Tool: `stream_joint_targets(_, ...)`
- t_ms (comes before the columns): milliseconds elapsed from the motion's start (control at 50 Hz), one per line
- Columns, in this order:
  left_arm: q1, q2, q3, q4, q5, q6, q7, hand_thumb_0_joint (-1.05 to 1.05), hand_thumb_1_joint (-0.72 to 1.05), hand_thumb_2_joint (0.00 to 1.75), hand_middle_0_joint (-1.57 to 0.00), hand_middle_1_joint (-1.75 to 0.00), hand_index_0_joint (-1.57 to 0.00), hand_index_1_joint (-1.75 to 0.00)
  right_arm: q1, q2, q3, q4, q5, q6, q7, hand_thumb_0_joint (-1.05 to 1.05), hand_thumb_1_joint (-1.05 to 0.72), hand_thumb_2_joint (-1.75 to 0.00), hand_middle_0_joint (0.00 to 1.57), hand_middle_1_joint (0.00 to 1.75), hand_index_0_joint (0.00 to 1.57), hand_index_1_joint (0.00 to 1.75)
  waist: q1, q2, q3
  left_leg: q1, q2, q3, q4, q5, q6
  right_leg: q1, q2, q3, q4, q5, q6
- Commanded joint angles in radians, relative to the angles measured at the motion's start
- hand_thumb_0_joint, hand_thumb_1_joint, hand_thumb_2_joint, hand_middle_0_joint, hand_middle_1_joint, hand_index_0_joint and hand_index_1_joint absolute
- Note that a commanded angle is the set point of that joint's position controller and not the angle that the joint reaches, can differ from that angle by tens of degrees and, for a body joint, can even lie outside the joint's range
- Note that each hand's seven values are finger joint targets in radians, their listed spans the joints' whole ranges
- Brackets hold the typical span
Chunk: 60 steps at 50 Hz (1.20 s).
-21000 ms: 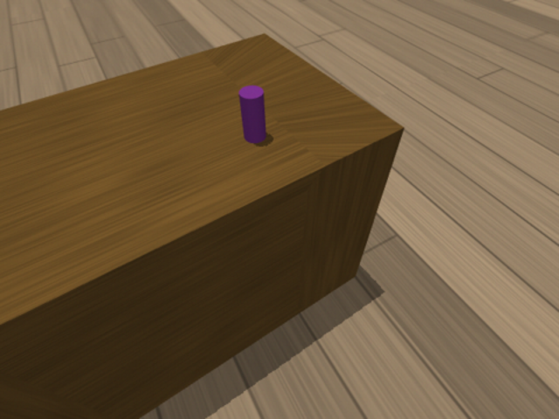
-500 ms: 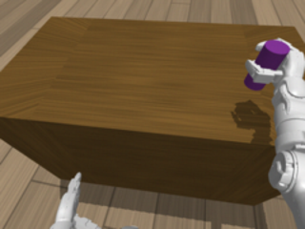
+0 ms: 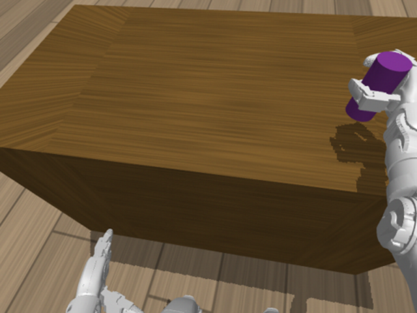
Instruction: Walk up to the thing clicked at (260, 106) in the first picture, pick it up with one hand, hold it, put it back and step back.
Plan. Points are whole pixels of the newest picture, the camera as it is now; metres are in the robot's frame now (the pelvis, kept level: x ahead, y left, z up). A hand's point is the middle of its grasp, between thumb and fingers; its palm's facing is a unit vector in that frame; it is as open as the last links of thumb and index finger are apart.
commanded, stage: lower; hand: right
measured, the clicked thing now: (374, 89) +0.51 -0.22 +0.13
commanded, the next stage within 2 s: loosen in 1.10 s
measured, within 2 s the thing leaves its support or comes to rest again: rests again in 1.00 s
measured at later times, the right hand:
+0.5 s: hand (361, 96) +0.52 -0.21 +0.10, palm faces +0.20 +0.98 +0.01, open 7.4 cm
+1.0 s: hand (353, 103) +0.53 -0.21 +0.07, palm faces +0.21 +0.98 +0.01, open 7.4 cm
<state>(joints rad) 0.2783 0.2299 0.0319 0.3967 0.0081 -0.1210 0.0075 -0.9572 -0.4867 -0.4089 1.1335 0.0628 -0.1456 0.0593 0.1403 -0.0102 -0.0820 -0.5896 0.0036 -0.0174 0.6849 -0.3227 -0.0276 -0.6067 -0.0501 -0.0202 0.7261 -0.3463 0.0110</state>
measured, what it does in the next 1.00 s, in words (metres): stands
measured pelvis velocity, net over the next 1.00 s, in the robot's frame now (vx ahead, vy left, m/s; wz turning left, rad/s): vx -0.02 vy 0.00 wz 0.00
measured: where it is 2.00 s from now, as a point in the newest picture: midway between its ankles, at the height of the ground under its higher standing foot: outside the picture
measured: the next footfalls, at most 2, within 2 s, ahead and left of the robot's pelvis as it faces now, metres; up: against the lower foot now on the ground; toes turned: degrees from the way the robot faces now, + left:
none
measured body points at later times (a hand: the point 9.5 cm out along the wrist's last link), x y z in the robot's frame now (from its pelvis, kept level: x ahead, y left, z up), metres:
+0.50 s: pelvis -0.01 +0.00 -0.02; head +0.08 -0.02 +0.42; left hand +0.13 +0.26 -0.06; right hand +0.50 -0.26 +0.10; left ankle +0.00 +0.14 -0.71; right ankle +0.00 -0.12 -0.71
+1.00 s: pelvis -0.02 +0.00 -0.04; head +0.10 -0.03 +0.40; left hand +0.13 +0.27 -0.06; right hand +0.51 -0.26 +0.08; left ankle +0.00 +0.14 -0.71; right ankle +0.00 -0.12 -0.71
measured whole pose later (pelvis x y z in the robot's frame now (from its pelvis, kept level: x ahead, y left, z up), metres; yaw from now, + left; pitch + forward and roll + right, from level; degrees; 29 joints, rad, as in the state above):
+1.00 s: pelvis -0.02 +0.00 -0.04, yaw +0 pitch +20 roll +3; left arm 0.30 0.24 0.01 0.18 0.05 -0.08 0.00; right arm -1.04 -0.59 -0.48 1.27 -0.01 -0.27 0.05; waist 0.24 -0.02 -0.12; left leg -0.88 -0.01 0.01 0.93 -0.40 -0.03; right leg -0.92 -0.07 0.02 1.00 -0.44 0.01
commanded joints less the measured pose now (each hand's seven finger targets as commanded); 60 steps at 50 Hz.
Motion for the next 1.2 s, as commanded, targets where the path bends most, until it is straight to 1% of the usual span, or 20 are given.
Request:
stream_joint_targets(0,-0.054,0.174,0.083,-0.229,0.002,-0.054,0.015,0.00,-0.57,0.07,-0.05,-0.04,-0.04,-0.05,-0.549,-0.307,-0.046,-0.281,0.006,-0.125,0.002,0.00,-0.44,-1.34,1.38,1.46,1.40,1.46,0.015,-0.069,-0.530,0.142,-0.029,0.024,-0.021,0.380,0.024,0.274,0.020,0.006,-0.009,0.378,-0.021)
stream_joint_targets(20,-0.056,0.199,0.106,-0.232,0.006,-0.055,0.022,0.00,-0.57,0.07,-0.05,-0.04,-0.04,-0.05,-0.591,-0.330,-0.051,-0.305,-0.002,-0.134,0.002,0.00,-0.43,-1.32,1.37,1.45,1.40,1.45,0.023,-0.086,-0.573,0.141,-0.028,0.021,-0.009,0.397,0.024,0.287,0.021,0.006,0.002,0.391,-0.020)
stream_joint_targets(80,0.035,0.128,0.047,-0.124,0.011,-0.042,0.014,0.00,-0.56,0.07,-0.05,-0.05,-0.04,-0.05,-0.500,-0.254,-0.021,-0.174,-0.002,-0.136,0.009,0.00,-0.43,-1.32,1.37,1.45,1.39,1.45,0.025,-0.107,-0.433,0.052,-0.034,0.027,-0.004,0.324,0.028,0.219,0.021,0.014,0.014,0.338,-0.018)
stream_joint_targets(100,-0.025,0.128,0.042,-0.154,0.013,-0.046,0.015,0.00,-0.56,0.07,-0.05,-0.04,-0.04,-0.05,-0.537,-0.248,-0.016,-0.171,-0.006,-0.147,0.009,0.00,-0.43,-1.31,1.36,1.44,1.39,1.44,0.034,-0.112,-0.448,0.039,-0.032,0.022,0.002,0.315,0.030,0.197,0.020,0.015,0.020,0.321,-0.020)
stream_joint_targets(140,-0.084,0.168,0.064,-0.247,0.017,-0.055,0.024,0.00,-0.56,0.07,-0.05,-0.04,-0.04,-0.05,-0.647,-0.366,-0.063,-0.300,-0.013,-0.175,-0.001,0.00,-0.44,-1.31,1.36,1.44,1.39,1.44,0.026,-0.147,-0.615,0.093,-0.029,0.018,0.018,0.333,0.028,0.247,0.019,0.013,0.038,0.328,-0.020)
stream_joint_targets(200,0.029,0.134,0.034,-0.148,0.020,-0.039,0.016,0.00,-0.55,0.06,-0.05,-0.05,-0.04,-0.05,-0.500,-0.283,-0.035,-0.121,-0.014,-0.161,0.010,0.00,-0.41,-1.33,1.37,1.45,1.39,1.45,0.039,-0.120,-0.491,0.039,-0.037,0.026,0.026,0.324,0.029,0.188,0.022,0.018,0.053,0.325,-0.018)
stream_joint_targets(240,-0.056,0.144,0.023,-0.253,0.023,-0.046,0.017,0.00,-0.56,0.07,-0.05,-0.04,-0.04,-0.05,-0.595,-0.345,-0.056,-0.208,-0.021,-0.181,0.005,0.00,-0.42,-1.33,1.37,1.46,1.40,1.46,0.034,-0.147,-0.607,0.070,-0.037,0.024,0.049,0.352,0.030,0.216,0.017,0.023,0.065,0.367,-0.015)
stream_joint_targets(260,-0.080,0.172,0.052,-0.302,0.025,-0.047,0.020,0.00,-0.56,0.06,-0.05,-0.04,-0.04,-0.05,-0.657,-0.375,-0.059,-0.255,-0.026,-0.189,0.003,0.00,-0.42,-1.33,1.37,1.46,1.40,1.46,0.044,-0.148,-0.656,0.092,-0.037,0.028,0.057,0.364,0.029,0.223,0.017,0.022,0.070,0.370,-0.015)
stream_joint_targets(320,0.068,0.149,0.052,-0.176,0.028,-0.027,0.013,0.00,-0.56,0.07,-0.05,-0.05,-0.04,-0.05,-0.506,-0.290,-0.043,-0.075,-0.023,-0.168,0.003,0.00,-0.40,-1.33,1.36,1.45,1.38,1.45,0.073,-0.119,-0.468,0.006,-0.043,0.035,0.056,0.320,0.030,0.128,0.020,0.023,0.077,0.306,-0.018)
stream_joint_targets(380,-0.047,0.194,0.079,-0.340,0.029,-0.039,0.018,0.00,-0.56,0.06,-0.05,-0.04,-0.04,-0.05,-0.591,-0.351,-0.059,-0.145,-0.040,-0.184,-0.008,0.00,-0.40,-1.34,1.37,1.47,1.39,1.47,0.080,-0.117,-0.582,0.001,-0.046,0.039,0.070,0.309,0.030,0.177,0.009,0.030,0.091,0.314,-0.021)
stream_joint_targets(440,0.069,0.140,0.053,-0.219,0.029,-0.026,0.007,0.00,-0.56,0.06,-0.05,-0.05,-0.04,-0.05,-0.542,-0.290,-0.035,-0.081,-0.036,-0.181,-0.005,0.00,-0.38,-1.33,1.35,1.46,1.38,1.46,0.078,-0.122,-0.435,-0.053,-0.044,0.037,0.074,0.263,0.031,0.081,0.017,0.026,0.098,0.243,-0.025)
stream_joint_targets(500,-0.025,0.179,0.084,-0.354,0.033,-0.038,0.013,0.00,-0.56,0.06,-0.05,-0.05,-0.04,-0.05,-0.639,-0.359,-0.059,-0.165,-0.046,-0.195,-0.006,0.00,-0.38,-1.33,1.35,1.45,1.38,1.45,0.089,-0.154,-0.576,-0.034,-0.044,0.035,0.091,0.265,0.031,0.137,0.011,0.030,0.114,0.252,-0.023)
stream_joint_targets(560,0.056,0.138,0.049,-0.260,0.035,-0.025,0.002,0.00,-0.55,0.06,-0.05,-0.05,-0.04,-0.05,-0.549,-0.301,-0.039,-0.061,-0.048,-0.184,-0.002,0.00,-0.39,-1.31,1.33,1.42,1.35,1.42,0.079,-0.184,-0.472,-0.123,-0.050,0.047,0.114,0.234,0.038,0.117,0.005,0.043,0.122,0.293,-0.011)
stream_joint_targets(620,-0.010,0.182,0.080,-0.378,0.041,-0.034,0.009,0.00,-0.56,0.07,-0.05,-0.05,-0.04,-0.05,-0.662,-0.372,-0.066,-0.185,-0.054,-0.202,-0.009,0.00,-0.39,-1.33,1.35,1.45,1.38,1.45,0.087,-0.198,-0.649,-0.066,-0.049,0.047,0.125,0.274,0.038,0.174,0.004,0.044,0.143,0.324,-0.014)
stream_joint_targets(680,0.057,0.139,0.042,-0.298,0.038,-0.021,0.003,0.00,-0.56,0.07,-0.05,-0.05,-0.04,-0.05,-0.562,-0.318,-0.051,-0.090,-0.050,-0.190,0.000,0.00,-0.37,-1.32,1.33,1.44,1.36,1.44,0.085,-0.205,-0.561,-0.087,-0.050,0.047,0.132,0.269,0.039,0.120,0.007,0.042,0.148,0.309,-0.011)
stream_joint_targets(740,0.015,0.206,0.106,-0.377,0.040,-0.027,0.013,0.00,-0.57,0.07,-0.05,-0.04,-0.04,-0.06,-0.630,-0.400,-0.090,-0.190,-0.052,-0.200,-0.008,0.00,-0.43,-1.34,1.37,1.46,1.39,1.46,0.090,-0.226,-0.665,-0.088,-0.053,0.052,0.144,0.302,0.040,0.198,-0.001,0.051,0.166,0.401,-0.007)
stream_joint_targets(800,0.043,0.158,0.058,-0.324,0.040,-0.016,0.002,0.00,-0.56,0.06,-0.05,-0.05,-0.04,-0.05,-0.521,-0.318,-0.061,-0.053,-0.054,-0.189,-0.006,0.00,-0.41,-1.34,1.37,1.47,1.39,1.47,0.092,-0.171,-0.511,-0.115,-0.056,0.055,0.140,0.269,0.040,0.086,0.005,0.048,0.162,0.336,-0.010)
stream_joint_targets(860,-0.009,0.175,0.073,-0.403,0.039,-0.024,0.007,0.00,-0.56,0.06,-0.05,-0.04,-0.04,-0.05,-0.614,-0.381,-0.089,-0.148,-0.059,-0.210,-0.013,0.00,-0.42,-1.33,1.36,1.45,1.38,1.45,0.102,-0.174,-0.610,-0.081,-0.053,0.049,0.153,0.292,0.035,0.103,0.002,0.044,0.178,0.311,-0.018)
stream_joint_targets(1020,0.062,0.164,0.068,-0.386,0.042,-0.009,-0.003,0.00,-0.56,0.06,-0.05,-0.04,-0.04,-0.05,-0.547,-0.371,-0.086,-0.066,-0.069,-0.209,-0.013,0.00,-0.44,-1.34,1.36,1.45,1.38,1.45,0.103,-0.167,-0.524,-0.134,-0.053,0.046,0.165,0.233,0.035,0.028,0.009,0.041,0.189,0.231,-0.022)
stream_joint_targets(1180,0.017,0.171,0.078,-0.455,0.040,-0.011,-0.002,0.00,-0.57,0.06,-0.05,-0.04,-0.04,-0.05,-0.592,-0.371,-0.091,-0.122,-0.067,-0.215,-0.005,0.00,-0.41,-1.31,1.34,1.43,1.36,1.43,0.116,-0.186,-0.611,-0.091,-0.049,0.039,0.189,0.272,0.033,-0.001,0.010,0.041,0.219,0.239,-0.024)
